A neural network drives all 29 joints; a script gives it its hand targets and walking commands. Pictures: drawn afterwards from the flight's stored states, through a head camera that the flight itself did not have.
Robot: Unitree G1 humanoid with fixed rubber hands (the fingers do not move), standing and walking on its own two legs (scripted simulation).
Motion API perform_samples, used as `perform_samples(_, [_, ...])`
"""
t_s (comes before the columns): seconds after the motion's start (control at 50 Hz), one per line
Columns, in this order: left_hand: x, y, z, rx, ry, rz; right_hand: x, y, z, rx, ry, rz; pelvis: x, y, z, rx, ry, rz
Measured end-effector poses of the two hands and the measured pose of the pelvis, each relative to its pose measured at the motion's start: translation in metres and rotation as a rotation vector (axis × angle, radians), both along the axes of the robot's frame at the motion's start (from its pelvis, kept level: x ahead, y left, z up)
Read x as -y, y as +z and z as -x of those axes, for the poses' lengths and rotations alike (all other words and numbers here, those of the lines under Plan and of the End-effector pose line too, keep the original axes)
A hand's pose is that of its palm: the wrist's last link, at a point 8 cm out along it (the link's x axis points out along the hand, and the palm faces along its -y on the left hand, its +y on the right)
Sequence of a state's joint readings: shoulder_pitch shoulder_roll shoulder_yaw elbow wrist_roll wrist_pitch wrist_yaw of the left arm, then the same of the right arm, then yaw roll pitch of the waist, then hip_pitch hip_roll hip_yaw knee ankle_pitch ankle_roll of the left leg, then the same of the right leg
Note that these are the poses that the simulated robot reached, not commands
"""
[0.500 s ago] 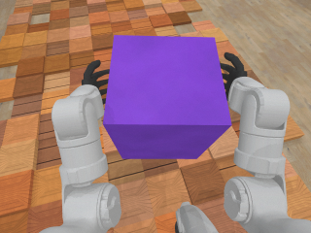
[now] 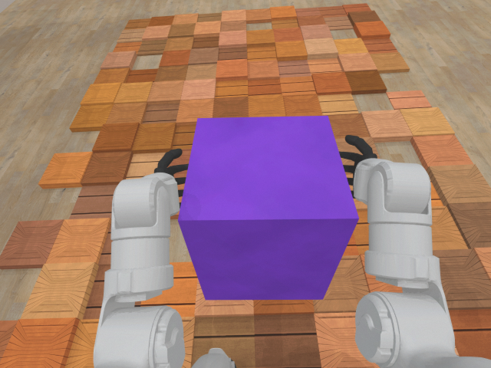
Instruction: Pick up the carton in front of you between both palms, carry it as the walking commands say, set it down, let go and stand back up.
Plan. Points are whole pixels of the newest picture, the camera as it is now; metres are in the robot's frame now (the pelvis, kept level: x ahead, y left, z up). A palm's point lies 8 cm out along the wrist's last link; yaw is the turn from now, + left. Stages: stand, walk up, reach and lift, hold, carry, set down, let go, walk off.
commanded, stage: carry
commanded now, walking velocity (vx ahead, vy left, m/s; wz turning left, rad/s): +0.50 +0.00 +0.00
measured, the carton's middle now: (263, 213) +0.37 +0.01 +0.04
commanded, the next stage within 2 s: none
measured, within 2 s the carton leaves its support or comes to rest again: neither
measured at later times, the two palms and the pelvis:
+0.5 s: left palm (195, 127) +0.57 +0.16 +0.05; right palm (340, 130) +0.56 -0.14 +0.05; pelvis +0.29 +0.03 -0.02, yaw -3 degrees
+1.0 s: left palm (183, 75) +0.70 +0.20 +0.09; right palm (316, 68) +0.71 -0.10 +0.10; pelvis +0.35 +0.04 -0.03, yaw +0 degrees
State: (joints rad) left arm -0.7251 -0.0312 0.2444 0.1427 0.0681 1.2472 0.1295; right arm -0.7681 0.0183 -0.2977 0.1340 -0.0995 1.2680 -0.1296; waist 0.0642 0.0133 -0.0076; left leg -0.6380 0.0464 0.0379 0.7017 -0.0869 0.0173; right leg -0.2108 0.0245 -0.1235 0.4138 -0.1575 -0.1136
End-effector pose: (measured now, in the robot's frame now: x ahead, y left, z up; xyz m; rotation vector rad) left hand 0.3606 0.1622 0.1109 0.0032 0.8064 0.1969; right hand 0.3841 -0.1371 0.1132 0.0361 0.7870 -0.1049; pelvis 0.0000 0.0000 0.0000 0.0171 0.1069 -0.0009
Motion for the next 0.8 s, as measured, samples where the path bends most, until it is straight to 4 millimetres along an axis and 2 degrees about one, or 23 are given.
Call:
perform_samples(0.1, [-0.014,-0.018,-0.066,0.058,-0.001,0.018,-0.014,-0.016,-0.061,0.058,-0.016,0.006,-0.017,-0.019,-0.077,0.010,-0.002,0.028])
perform_samples(0.14, [-0.021,-0.031,-0.094,0.093,-0.008,0.032,-0.020,-0.025,-0.085,0.092,-0.027,0.018,-0.025,-0.037,-0.112,0.022,-0.009,0.040])
perform_samples(0.18, [-0.025,-0.048,-0.116,0.078,-0.008,0.057,-0.024,-0.040,-0.102,0.078,-0.029,0.044,-0.027,-0.040,-0.135,0.017,-0.005,-0.002])
perform_samples(0.24, [-0.023,-0.070,-0.133,0.005,-0.025,0.071,-0.021,-0.065,-0.108,0.004,-0.070,0.036,-0.034,-0.033,-0.163,0.012,-0.014,0.012])
perform_samples(0.3, [-0.015,-0.080,-0.147,-0.023,-0.034,0.098,-0.014,-0.077,-0.108,-0.024,-0.138,0.008,-0.038,-0.026,-0.192,0.012,-0.023,0.027])
perform_samples(0.36, [-0.007,-0.080,-0.162,0.001,-0.042,0.107,-0.006,-0.075,-0.119,0.001,-0.160,0.011,-0.039,-0.022,-0.220,0.014,-0.033,0.032])
perform_samples(0.48, [0.001,-0.066,-0.206,0.076,-0.100,0.032,0.002,-0.064,-0.165,0.075,-0.144,-0.001,-0.033,-0.026,-0.284,0.040,-0.046,0.053])
perform_samples(0.58, [-0.006,-0.052,-0.236,0.101,-0.076,0.042,-0.005,-0.048,-0.202,0.101,-0.117,0.009,-0.032,-0.021,-0.318,0.049,-0.018,0.075])
perform_samples(0.64, [-0.015,-0.045,-0.253,0.139,-0.060,0.044,-0.014,-0.038,-0.226,0.139,-0.087,0.025,-0.036,-0.027,-0.333,0.052,-0.014,0.090])
perform_samples(0.8, [-0.037,-0.030,-0.301,0.109,-0.074,-0.022,-0.037,-0.022,-0.287,0.114,0.019,0.091,-0.040,-0.033,-0.347,0.056,0.001,0.089])
